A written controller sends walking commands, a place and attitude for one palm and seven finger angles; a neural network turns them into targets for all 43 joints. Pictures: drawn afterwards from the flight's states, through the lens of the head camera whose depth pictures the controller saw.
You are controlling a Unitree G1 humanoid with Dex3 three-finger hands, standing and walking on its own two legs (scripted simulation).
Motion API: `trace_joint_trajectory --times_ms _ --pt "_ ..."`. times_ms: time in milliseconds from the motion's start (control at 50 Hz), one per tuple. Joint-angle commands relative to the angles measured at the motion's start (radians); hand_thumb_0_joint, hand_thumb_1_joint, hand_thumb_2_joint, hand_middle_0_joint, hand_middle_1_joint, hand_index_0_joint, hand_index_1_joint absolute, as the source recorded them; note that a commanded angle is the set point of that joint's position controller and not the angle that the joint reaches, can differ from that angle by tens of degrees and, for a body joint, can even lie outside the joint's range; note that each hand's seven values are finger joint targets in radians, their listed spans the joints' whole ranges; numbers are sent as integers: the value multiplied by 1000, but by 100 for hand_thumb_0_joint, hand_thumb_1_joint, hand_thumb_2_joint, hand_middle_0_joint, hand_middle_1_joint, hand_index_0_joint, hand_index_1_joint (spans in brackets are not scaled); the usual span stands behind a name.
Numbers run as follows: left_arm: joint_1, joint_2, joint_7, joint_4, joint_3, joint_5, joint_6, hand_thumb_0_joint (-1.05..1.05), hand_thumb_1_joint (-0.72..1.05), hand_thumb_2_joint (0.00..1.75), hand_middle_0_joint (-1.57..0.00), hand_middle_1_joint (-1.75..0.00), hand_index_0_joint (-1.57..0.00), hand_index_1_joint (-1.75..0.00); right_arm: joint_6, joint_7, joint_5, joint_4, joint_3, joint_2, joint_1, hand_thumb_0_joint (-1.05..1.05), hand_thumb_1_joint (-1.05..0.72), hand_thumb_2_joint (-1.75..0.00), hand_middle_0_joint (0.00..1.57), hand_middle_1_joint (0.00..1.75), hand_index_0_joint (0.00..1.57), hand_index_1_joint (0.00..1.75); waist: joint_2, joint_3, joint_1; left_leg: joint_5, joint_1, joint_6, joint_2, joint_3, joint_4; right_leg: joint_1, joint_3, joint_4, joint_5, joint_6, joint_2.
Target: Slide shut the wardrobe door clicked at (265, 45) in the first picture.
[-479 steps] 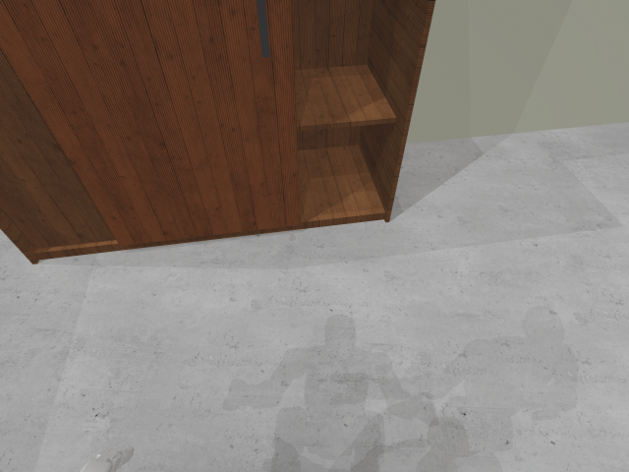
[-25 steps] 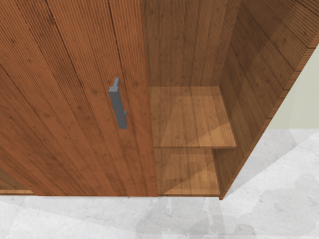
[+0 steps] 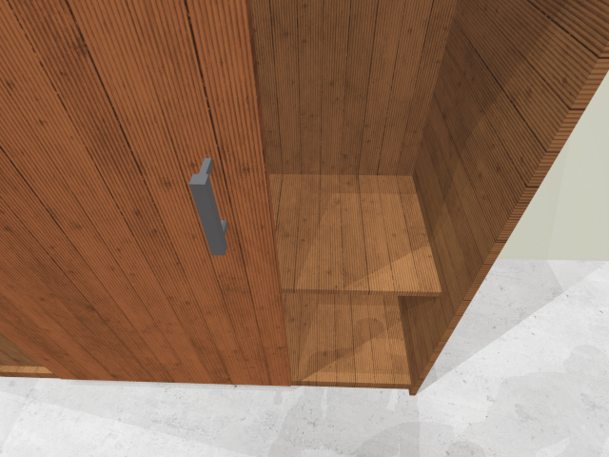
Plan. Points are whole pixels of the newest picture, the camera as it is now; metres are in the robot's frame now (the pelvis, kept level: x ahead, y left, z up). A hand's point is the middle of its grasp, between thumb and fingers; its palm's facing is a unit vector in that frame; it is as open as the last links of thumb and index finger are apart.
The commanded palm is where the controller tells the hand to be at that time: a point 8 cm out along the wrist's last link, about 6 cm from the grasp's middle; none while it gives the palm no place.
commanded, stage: come to a stop and stand still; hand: left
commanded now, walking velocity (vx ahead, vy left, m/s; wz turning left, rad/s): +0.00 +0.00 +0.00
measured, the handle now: (213, 208) +0.44 +0.16 +0.09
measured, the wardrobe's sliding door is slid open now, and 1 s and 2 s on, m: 0.38 0.38 0.38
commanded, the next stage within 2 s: look again from close up in 0.72 s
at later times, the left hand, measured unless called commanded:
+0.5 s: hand out of the picture -0.02 +0.17 -0.18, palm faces +0.06 -0.98 -0.18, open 7.3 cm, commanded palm none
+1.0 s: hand out of the picture -0.01 +0.20 -0.17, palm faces +0.01 -0.97 -0.22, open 7.3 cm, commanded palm none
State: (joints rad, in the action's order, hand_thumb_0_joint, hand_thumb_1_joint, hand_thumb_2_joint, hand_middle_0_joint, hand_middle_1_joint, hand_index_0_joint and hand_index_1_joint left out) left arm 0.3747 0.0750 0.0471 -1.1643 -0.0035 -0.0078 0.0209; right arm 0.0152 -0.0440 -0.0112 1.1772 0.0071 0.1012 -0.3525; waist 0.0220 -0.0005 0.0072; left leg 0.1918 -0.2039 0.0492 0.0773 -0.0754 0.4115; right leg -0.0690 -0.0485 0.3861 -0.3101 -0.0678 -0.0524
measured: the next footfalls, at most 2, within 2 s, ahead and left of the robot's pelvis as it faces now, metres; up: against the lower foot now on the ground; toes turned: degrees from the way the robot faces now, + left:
none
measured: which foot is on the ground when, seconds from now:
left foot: down 0.00-1.00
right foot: down 0.00-1.00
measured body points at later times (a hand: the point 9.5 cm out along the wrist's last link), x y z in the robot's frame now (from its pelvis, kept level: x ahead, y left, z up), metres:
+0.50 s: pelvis +0.01 +0.02 +0.00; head +0.01 +0.01 +0.45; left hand -0.02 +0.22 -0.16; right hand +0.01 -0.20 -0.17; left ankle +0.01 +0.15 -0.74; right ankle -0.06 -0.07 -0.74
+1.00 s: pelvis +0.00 +0.03 +0.00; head +0.03 +0.01 +0.44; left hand -0.01 +0.25 -0.15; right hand +0.00 -0.19 -0.17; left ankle +0.01 +0.15 -0.74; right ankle -0.06 -0.07 -0.74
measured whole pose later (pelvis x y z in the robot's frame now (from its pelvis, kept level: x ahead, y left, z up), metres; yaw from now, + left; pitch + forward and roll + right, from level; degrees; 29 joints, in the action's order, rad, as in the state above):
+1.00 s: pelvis +0.00 +0.03 +0.00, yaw +1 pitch +1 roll +0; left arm 0.31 0.13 0.04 -1.10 -0.02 -0.01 0.04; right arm -0.01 -0.03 -0.02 1.07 -0.01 0.17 -0.30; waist 0.06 -0.03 0.02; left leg 0.24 -0.28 0.00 0.04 -0.07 0.50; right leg -0.14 -0.05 0.46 -0.35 -0.03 -0.01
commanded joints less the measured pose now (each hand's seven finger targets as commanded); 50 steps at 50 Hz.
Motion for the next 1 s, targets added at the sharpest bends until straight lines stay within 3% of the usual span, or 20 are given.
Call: trace_joint_trajectory --times_ms 0,100,220,380,560,700,760,780,800,820,840,880,900,940,980 --pt "111 103 14 11 16 -1 8 0 90 90 -20 -30 -20 -30 -15 -6 5 -31 -8 64 -59 0 -90 -90 20 30 20 30 -63 -74 -7 -126 34 -51 32 36 -1 -90 116 -73 452 59 158" --pt "123 107 16 9 18 -3 6 0 90 90 -20 -30 -20 -30 -12 -9 6 -35 -8 65 -46 0 -90 -90 20 30 20 30 -71 -80 -8 -136 32 -55 29 28 14 -77 112 -60 535 74 160" --pt "119 110 15 9 18 -5 5 0 90 90 -20 -30 -20 -30 -14 -11 5 -45 -7 76 -30 0 -90 -90 20 30 20 30 -52 -82 -6 -182 57 -60 34 36 12 -86 105 -52 533 67 159" --pt "94 122 9 13 20 -5 3 0 90 90 -20 -30 -20 -30 -22 -11 2 -54 -5 103 -18 0 -90 -90 20 30 20 30 -23 -71 -5 -242 86 -66 46 52 -17 -84 98 -52 448 42 154" --pt "67 132 5 19 18 -4 1 0 90 90 -20 -30 -20 -30 -21 -4 0 -60 -5 119 -13 0 -90 -90 20 30 20 30 -14 -93 -9 -178 74 -67 45 69 -55 -101 96 -77 299 36 155" --pt "62 134 4 18 19 -5 1 0 90 90 -20 -30 -20 -30 -22 -1 1 -60 -6 118 -21 0 -90 -90 20 30 20 30 -42 -88 -11 -162 69 -70 45 73 -62 -101 88 -85 260 37 155" --pt "63 139 5 21 20 -4 2 0 90 90 -20 -30 -20 -30 -23 0 0 -57 -5 118 -26 0 -90 -90 20 30 20 30 -26 -79 -10 -172 73 -69 44 75 -61 -100 92 -80 265 35 156" --pt "65 139 5 19 19 -5 3 0 90 90 -20 -30 -20 -30 -22 0 1 -58 -6 118 -25 0 -90 -90 20 30 20 30 -31 -87 -10 -168 72 -68 44 74 -61 -106 95 -80 271 35 157" --pt "-20 270 -9 105 -20 -5 37 0 90 90 -20 -30 -20 -30 -33 15 -2 -173 -9 188 71 0 -90 -90 20 30 20 30 23 -283 12 -105 -14 -80 -27 106 -14 -248 96 -85 207 31 117" --pt "-10 204 0 112 8 0 27 0 90 90 -20 -30 -20 -30 -39 19 -12 -176 -33 159 35 0 -90 -90 20 30 20 30 44 -202 -2 -10 -36 -71 23 100 23 -290 147 -44 53 16 166" --pt "-17 185 1 106 5 -3 33 0 90 90 -20 -30 -20 -30 -43 18 -14 -160 -33 135 34 0 -90 -90 20 30 20 30 69 -131 10 -22 -25 -80 16 114 27 -256 153 -43 91 2 164" --pt "-6 169 3 101 -2 -1 39 0 90 90 -20 -30 -20 -30 -42 19 -8 -160 -29 127 9 0 -90 -90 20 30 20 30 -15 -23 12 -24 17 -80 12 113 67 -207 165 -66 86 5 172" --pt "-12 182 3 108 -1 -2 41 0 90 90 -20 -30 -20 -30 -44 20 -8 -165 -27 129 -5 0 -90 -90 20 30 20 30 -87 42 18 -55 31 -85 14 113 82 -160 163 -51 180 7 176" --pt "-33 171 6 114 -1 -1 38 0 90 90 -20 -30 -20 -30 -43 20 -9 -164 -30 142 -1 0 -90 -90 20 30 20 30 -132 31 19 -74 17 -84 10 107 84 -145 149 -29 249 11 177" --pt "-35 167 9 122 -1 -2 32 0 90 90 -20 -30 -20 -30 -43 17 -7 -158 -31 150 3 0 -90 -90 20 30 20 30 -109 -2 15 -120 4 -85 18 104 73 -149 130 3 302 16 165"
